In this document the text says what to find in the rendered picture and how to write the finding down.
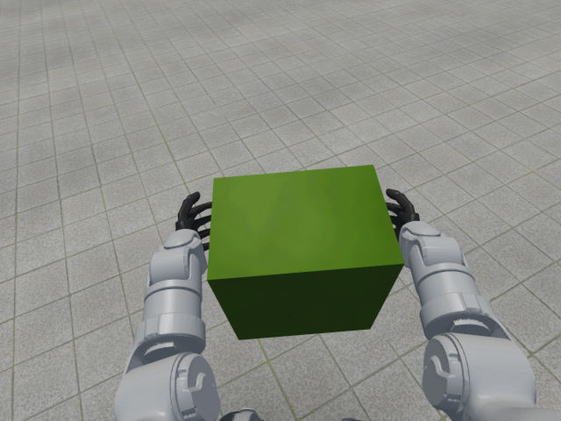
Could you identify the right robot upper arm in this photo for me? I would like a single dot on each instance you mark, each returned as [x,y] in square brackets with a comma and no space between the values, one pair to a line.
[479,378]

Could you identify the robot left shin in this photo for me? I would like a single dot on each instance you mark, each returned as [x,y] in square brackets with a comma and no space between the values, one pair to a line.
[250,409]

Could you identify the right robot hand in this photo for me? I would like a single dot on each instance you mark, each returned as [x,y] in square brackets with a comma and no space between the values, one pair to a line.
[404,210]

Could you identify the carton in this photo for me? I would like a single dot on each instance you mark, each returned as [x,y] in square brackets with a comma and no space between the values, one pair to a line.
[301,252]

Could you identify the right robot forearm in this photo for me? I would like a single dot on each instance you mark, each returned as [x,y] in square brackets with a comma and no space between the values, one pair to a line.
[448,294]

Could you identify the left robot upper arm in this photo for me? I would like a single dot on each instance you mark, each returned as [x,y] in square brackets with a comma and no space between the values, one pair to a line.
[181,387]

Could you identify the left robot forearm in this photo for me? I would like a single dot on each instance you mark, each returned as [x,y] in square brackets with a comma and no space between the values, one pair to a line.
[172,319]

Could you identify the left robot hand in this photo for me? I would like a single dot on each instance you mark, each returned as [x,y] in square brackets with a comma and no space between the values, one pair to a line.
[187,214]

